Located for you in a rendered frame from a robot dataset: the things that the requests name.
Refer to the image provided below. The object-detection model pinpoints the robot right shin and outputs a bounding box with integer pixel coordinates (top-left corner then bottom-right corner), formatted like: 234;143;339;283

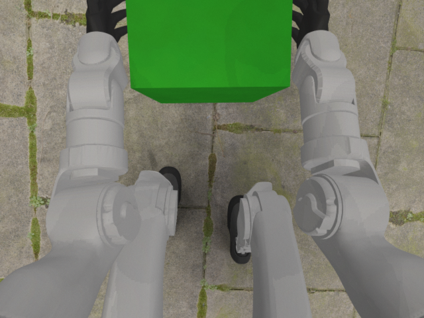
235;182;292;253

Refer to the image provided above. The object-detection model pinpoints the robot left forearm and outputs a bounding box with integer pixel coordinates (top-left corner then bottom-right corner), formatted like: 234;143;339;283
46;31;129;234

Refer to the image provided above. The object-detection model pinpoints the robot right hand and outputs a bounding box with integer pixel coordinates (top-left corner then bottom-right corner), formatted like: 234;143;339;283
291;0;330;49

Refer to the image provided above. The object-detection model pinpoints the robot right upper arm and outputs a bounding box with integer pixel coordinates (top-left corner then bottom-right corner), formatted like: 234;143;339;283
293;174;424;318

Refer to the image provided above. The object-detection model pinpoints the right robot foot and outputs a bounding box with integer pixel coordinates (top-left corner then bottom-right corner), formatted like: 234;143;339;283
227;195;251;264

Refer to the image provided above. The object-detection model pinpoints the robot right forearm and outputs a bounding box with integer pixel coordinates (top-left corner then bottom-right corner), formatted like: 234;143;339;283
291;30;390;207

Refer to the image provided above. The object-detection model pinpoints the carton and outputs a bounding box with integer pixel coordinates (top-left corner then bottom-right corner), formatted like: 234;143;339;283
126;0;293;103

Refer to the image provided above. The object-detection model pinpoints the robot left upper arm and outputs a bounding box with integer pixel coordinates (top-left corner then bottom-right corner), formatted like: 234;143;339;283
0;182;142;318

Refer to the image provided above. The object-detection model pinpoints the robot left hand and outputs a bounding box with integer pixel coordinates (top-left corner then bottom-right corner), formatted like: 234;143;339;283
85;0;128;43

